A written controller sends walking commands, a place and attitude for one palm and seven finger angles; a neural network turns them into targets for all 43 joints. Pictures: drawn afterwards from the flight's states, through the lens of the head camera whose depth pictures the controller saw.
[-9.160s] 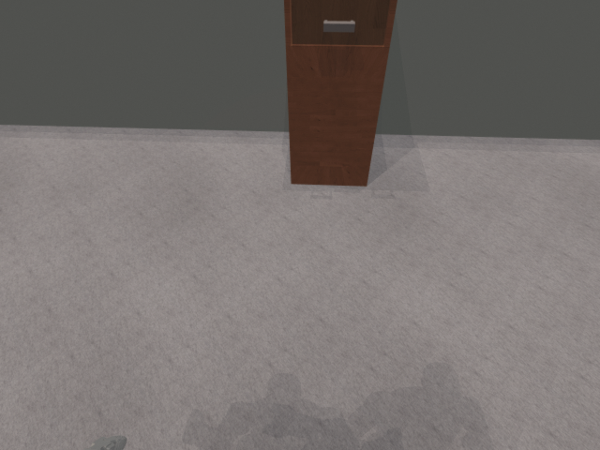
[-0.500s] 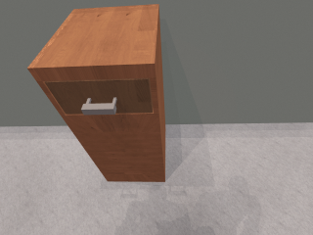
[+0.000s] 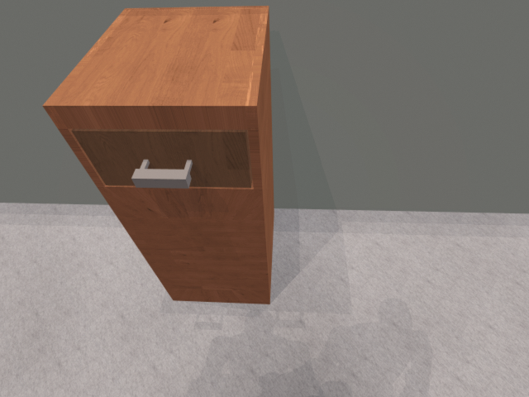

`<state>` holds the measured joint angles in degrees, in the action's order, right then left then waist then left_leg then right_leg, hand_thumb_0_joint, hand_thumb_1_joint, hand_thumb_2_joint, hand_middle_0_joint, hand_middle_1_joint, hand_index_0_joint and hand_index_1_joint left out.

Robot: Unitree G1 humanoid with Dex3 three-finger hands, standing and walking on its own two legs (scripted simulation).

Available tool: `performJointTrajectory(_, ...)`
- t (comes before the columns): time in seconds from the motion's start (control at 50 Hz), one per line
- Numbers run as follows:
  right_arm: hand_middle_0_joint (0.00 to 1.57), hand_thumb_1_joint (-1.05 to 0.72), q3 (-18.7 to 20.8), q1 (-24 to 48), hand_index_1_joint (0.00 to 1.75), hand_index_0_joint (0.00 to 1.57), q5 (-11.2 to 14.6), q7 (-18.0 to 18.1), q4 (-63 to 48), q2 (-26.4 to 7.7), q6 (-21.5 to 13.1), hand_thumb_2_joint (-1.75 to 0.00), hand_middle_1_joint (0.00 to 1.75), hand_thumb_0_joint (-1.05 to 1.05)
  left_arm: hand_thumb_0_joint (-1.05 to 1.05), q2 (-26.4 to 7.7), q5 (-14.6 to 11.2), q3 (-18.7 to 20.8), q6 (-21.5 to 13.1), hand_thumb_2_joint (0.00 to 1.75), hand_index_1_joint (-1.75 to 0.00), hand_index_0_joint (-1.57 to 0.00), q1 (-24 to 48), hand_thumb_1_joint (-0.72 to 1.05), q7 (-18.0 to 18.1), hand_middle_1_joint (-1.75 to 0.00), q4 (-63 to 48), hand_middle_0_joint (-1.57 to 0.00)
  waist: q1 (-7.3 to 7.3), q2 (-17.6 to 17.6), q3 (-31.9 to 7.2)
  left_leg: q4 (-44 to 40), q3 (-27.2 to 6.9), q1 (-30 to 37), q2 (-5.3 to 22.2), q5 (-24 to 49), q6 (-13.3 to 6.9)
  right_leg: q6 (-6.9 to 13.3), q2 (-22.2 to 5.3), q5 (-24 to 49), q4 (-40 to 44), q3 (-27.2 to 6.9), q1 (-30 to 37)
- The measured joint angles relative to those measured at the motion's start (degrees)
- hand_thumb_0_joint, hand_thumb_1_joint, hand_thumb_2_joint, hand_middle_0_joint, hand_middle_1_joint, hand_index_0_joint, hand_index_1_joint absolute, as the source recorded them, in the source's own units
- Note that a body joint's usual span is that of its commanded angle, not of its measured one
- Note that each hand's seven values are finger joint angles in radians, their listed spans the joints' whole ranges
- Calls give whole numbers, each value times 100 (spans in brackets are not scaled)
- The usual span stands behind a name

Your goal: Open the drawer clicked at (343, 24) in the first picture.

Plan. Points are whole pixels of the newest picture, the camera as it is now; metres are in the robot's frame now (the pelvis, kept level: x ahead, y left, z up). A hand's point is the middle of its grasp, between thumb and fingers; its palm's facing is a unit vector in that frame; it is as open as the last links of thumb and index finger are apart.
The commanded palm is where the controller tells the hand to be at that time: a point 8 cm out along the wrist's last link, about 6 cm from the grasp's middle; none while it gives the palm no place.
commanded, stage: look again from close up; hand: left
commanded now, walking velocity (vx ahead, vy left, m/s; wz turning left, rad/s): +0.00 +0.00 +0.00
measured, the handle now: (164, 171) +0.52 +0.24 +0.01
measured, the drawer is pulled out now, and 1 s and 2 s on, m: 0.00 0.00 0.00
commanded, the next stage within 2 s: raise the hand with hooked fingers in 0.48 s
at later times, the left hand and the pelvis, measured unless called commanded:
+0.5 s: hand out of the picture -0.02 +0.17 -0.17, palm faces +0.05 -0.98 -0.20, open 7.3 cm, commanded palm none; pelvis -0.02 +0.00 +0.00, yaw +0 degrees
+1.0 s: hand (142, 385) +0.15 +0.19 -0.04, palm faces +0.01 -0.20 -0.98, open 8.5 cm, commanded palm +0.13 +0.23 +0.00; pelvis -0.06 +0.02 -0.03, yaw -3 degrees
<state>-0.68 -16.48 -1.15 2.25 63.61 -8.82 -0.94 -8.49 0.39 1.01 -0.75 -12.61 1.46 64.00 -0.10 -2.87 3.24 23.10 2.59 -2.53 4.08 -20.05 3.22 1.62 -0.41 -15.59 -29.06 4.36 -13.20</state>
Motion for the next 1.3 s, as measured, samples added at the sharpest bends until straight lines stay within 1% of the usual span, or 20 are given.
performJointTrajectory(0.58, 20, -91, -32, -301, 30, 20, 9, 14, 185, 241, -46, -90, 30, 0, 1, 79, 13, -16, 13, 89, -30, -20, -293, 93, -2, -30, 141, -20, 30, 167, -25, 26, -22, -115, -52, 129, -43, -26, -49, 202, 122, 8, -35)
performJointTrajectory(0.6, 20, -91, -19, -276, 30, 20, 22, -13, 164, 228, -35, -90, 30, 0, 1, 89, 16, -31, -35, 89, -30, -20, -287, 93, 41, -30, 146, -20, 32, 146, -27, 193, -11, -240, -26, 101, -57, -33, -36, 216, 117, 24, -74)
performJointTrajectory(0.62, 20, -91, -68, -324, 30, 20, 107, 14, -63, 187, -96, -90, 30, 0, 1, 33, 195, -208, 293, 89, -30, -20, -544, 93, 99, -30, -685, -20, 106, 138, 14, 282, 58, -270, -7, 49, -71, -36, -14, 224, 57, -29, -132)
performJointTrajectory(0.64, 20, -91, -63, -415, 30, 20, 171, 104, -315, 147, -334, -90, 30, 1, 3, -74, 389, -320, 415, 89, -30, -21, -868, 94, 207, -30, -1681, -20, 194, 136, 6, 290, 136, -273, -13, 5, -72, -35, -12, 208, -43, -105, -217)
performJointTrajectory(0.66, 20, -91, -7, -478, 30, 20, 230, 231, -502, 84, -590, -90, 30, 1, 3, -180, 520, -404, 451, 89, -30, -21, -1118, 95, 391, -31, -2575, -20, 230, 124, -45, 323, 167, -317, -49, -8, -78, -41, -48, 174, -146, -144, -298)
performJointTrajectory(0.7, 20, -93, 116, -471, 30, 20, 337, 358, -836, -143, -1011, -90, 30, 3, 4, -351, 904, -548, 529, 88, -31, -21, -1299, 94, 749, -31, -3940, -20, 212, 46, -166, 455, 147, -478, -137, -14, -118, -79, -146, 117, -300, -148, -450)
performJointTrajectory(0.72, 20, -93, 148, -390, 30, 20, 312, 370, -1025, -276, -1153, -90, 30, 3, 4, -440, 1224, -602, 520, 88, -32, -21, -1265, 92, 890, -32, -4449, -20, 176, 18, -242, 552, 135, -617, -180, -23, -147, -98, -195, 99, -391, -149, -579)
performJointTrajectory(0.76, 20, -93, 202, -141, 30, 20, 172, 328, -1473, -521, -1270, -90, 30, 3, 3, -621, 2110, -668, 417, 87, -33, -21, -1023, 89, 1170, -34, -5160, -21, 95, 10, -440, 797, 136, -992, -254, -60, -192, -121, -278, 62, -627, -177, -950)
performJointTrajectory(0.82, 20, -93, 350, 339, 30, 20, -72, 109, -2249, -762, -1083, -90, 30, 3, 2, -738, 3667, -629, 189, 85, -37, -21, -614, 83, 1636, -37, -5723, -21, 54, 36, -716, 1164, 242, -1475, -285, -161, -218, -110, -299, 20, -965, -313, -1478)
performJointTrajectory(0.86, 20, -92, 425, 691, 30, 20, -175, -110, -2717, -830, -771, -90, 30, 2, 2, -707, 4542, -611, 39, 83, -39, -21, -545, 78, 1890, -39, -5982, -20, 90, 103, -837, 1363, 362, -1715, -269, -237, -224, -106, -266, 10, -1155, -441, -1776)
performJointTrajectory(0.88, 20, -92, 451, 847, 30, 20, -198, -218, -2926, -843, -586, -90, 30, 2, 1, -684, 4913, -636, -29, 82, -40, -21, -564, 76, 1967, -40, -6110, -20, 132, 162, -877, 1450, 417, -1821, -263, -269, -226, -105, -253, 1, -1250, -500, -1913)
performJointTrajectory(0.92, 20, -92, 480, 1103, 30, 20, -206, -387, -3282, -858, -234, -90, 30, 2, 1, -628, 5528, -743, -153, 81, -43, -21, -676, 71, 2089, -43, -6332, -21, 236, 284, -890, 1620, 477, -1992, -255, -329, -231, -101, -240, -34, -1426, -570, -2117)
performJointTrajectory(0.98, 20, -91, 477, 1348, 30, 20, -189, -502, -3610, -839, 156, -90, 30, 1, 0, -600, 6217, -941, -200, 78, -47, -22, -892, 64, 2306, -47, -6437, -22, 434, 431, -839, 1863, 461, -2183, -250, -415, -231, -91, -249, -110, -1645, -569, -2296)
performJointTrajectory(1.02, 20, -91, 450, 1443, 30, 20, -200, -512, -3700, -785, 319, -90, 30, 1, 0, -613, 6504, -1033, -93, 76, -50, -23, -967, 59, 2462, -50, -6336, -22, 562, 463, -792, 2008, 397, -2279, -242, -467, -226, -85, -260, -155, -1742, -514, -2346)
performJointTrajectory(1.04, 20, -91, 428, 1476, 30, 20, -219, -501, -3708, -737, 374, -90, 30, 1, 0, -634, 6572, -1056, -17, 75, -52, -24, -972, 56, 2513, -52, -6266, -23, 611, 463, -777, 2073, 356, -2322, -239, -489, -223, -86, -268, -174, -1778, -477, -2360)
performJointTrajectory(1.08, 20, -91, 362, 1519, 30, 20, -272, -444, -3663, -604, 443, -90, 30, 1, 0, -725, 6593, -1044, 116, 73, -55, -25, -886, 51, 2555, -55, -6158, -24, 669, 444, -743, 2195, 252, -2392, -236, -528, -217, -92, -290, -214, -1836, -380, -2357)
performJointTrajectory(1.12, 20, -91, 270, 1532, 30, 20, -320, -386, -3563, -449, 465, -90, 30, 1, 0, -834, 6507, -969, 201, 71, -58, -25, -699, 46, 2538, -58, -6085, -25, 684, 385, -693, 2289, 144, -2409, -229, -559, -205, -88, -306, -244, -1859, -276, -2298)
performJointTrajectory(1.18, 20, -90, 90, 1481, 30, 20, -361, -311, -3383, -239, 474, -90, 30, 1, 0, -982, 6278, -863, 309, 68, -62, -26, -284, 38, 2375, -63, -6048, -26, 642, 246, -594, 2322, 12, -2336, -227, -567, -196, -93, -324, -245, -1796, -147, -2124)
performJointTrajectory(1.24, 20, -90, -73, 1325, 30, 20, -353, -264, -3202, -77, 493, -90, 30, 1, 0, -1054, 6096, -767, 392, 65, -67, -27, 100, 31, 2091, -67, -6093, -26, 577, 121, -522, 2172, -36, -2167, -232, -501, -199, -108, -326, -175, -1602, -93, -1908)
performJointTrajectory(1.3, 20, -90, -176, 1098, 30, 20, -308, -257, -3072, -10, 534, -90, 30, 1, 0, -1056, 5959, -700, 461, 62, -71, -27, 240, 25, 1773, -72, -6265, -27, 504, 33, -496, 1892, 3, -1947, -243, -392, -223, -126, -315, -62, -1334, -120, -1703)
